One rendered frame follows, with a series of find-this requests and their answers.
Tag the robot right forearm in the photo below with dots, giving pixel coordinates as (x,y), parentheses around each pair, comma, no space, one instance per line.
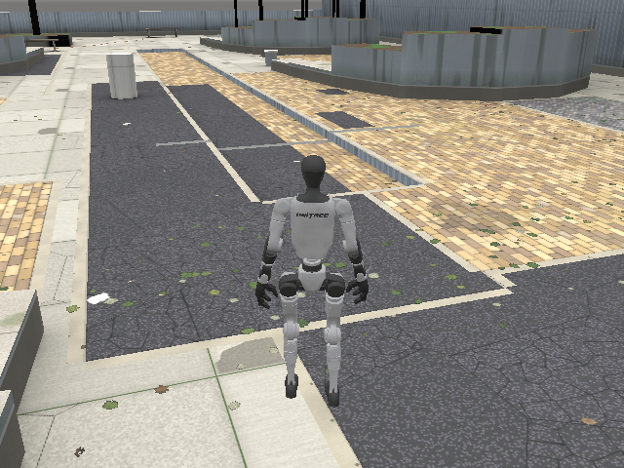
(357,263)

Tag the robot right upper arm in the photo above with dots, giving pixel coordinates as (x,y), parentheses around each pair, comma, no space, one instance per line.
(343,208)

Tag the right robot hand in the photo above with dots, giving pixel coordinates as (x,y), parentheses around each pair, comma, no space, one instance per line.
(363,288)

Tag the humanoid robot head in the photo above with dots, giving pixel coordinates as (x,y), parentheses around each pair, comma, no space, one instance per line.
(313,169)

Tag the robot left forearm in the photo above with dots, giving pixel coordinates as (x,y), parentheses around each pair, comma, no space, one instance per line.
(267,264)

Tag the robot left upper arm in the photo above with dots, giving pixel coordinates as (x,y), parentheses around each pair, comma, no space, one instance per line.
(281,207)

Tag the robot left shin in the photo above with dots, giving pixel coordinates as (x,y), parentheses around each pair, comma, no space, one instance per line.
(290,354)

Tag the left robot hand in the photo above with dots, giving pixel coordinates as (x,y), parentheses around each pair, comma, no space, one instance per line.
(261,295)

